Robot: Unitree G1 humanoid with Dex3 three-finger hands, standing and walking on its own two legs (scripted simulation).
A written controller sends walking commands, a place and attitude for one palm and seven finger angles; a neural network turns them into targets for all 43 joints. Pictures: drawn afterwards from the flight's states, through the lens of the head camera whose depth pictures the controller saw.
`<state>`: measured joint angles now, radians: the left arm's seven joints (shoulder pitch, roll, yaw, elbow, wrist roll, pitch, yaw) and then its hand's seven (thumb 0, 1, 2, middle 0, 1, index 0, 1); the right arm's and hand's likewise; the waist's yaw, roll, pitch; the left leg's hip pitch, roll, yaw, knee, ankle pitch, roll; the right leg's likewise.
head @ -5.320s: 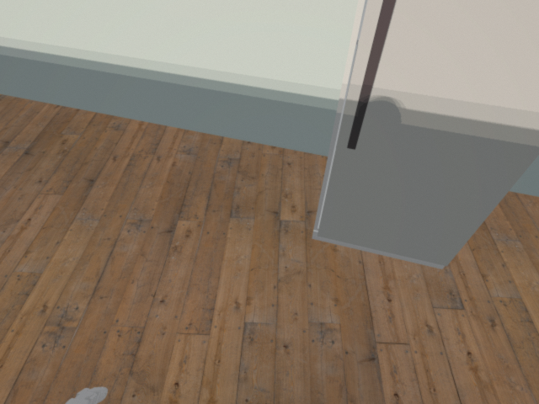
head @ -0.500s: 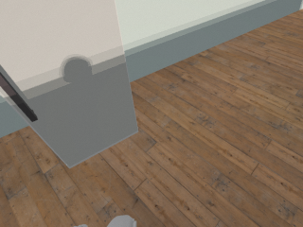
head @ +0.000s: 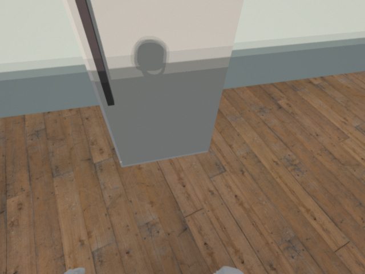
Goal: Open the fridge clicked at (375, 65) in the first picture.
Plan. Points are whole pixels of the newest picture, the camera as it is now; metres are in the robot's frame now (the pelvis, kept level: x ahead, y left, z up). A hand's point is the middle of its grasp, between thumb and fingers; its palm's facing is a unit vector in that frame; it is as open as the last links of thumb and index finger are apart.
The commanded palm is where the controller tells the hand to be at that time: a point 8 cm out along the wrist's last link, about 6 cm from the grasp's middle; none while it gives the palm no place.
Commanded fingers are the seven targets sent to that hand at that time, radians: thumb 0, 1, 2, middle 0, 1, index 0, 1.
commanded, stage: turn to face it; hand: left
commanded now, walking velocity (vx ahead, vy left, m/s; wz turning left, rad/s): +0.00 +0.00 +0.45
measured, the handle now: (96, 48) +0.72 +0.32 +0.08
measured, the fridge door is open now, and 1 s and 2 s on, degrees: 0 0 0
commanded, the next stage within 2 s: take the last steps up to it in 0.32 s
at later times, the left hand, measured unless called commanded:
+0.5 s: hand out of the picture -0.03 +0.19 -0.18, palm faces +0.27 -0.94 -0.22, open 7.4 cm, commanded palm none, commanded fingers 0.00 0.90 0.90 -0.20 -0.30 -0.20 -0.30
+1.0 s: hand out of the picture +0.09 +0.20 -0.17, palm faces +0.22 -0.96 -0.16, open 7.4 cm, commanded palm none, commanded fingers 0.00 0.90 0.90 -0.20 -0.30 -0.20 -0.30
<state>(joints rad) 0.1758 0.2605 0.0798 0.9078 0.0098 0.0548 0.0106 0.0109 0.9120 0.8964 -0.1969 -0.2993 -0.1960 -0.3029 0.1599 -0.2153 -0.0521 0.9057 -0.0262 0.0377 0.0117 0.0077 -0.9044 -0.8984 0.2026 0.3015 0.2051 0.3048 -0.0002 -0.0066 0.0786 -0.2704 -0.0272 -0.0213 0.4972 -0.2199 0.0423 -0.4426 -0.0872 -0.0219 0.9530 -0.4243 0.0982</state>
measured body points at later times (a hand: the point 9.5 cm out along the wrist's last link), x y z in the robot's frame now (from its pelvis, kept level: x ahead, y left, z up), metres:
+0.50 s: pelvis -0.02 -0.01 -0.01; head +0.00 +0.00 +0.44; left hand -0.04 +0.24 -0.16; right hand +0.10 -0.25 -0.15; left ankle -0.06 +0.11 -0.73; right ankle +0.01 -0.14 -0.74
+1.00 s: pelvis +0.06 +0.02 +0.00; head +0.08 +0.02 +0.45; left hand +0.08 +0.26 -0.15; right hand +0.02 -0.21 -0.15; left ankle -0.06 +0.10 -0.74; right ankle +0.17 -0.09 -0.71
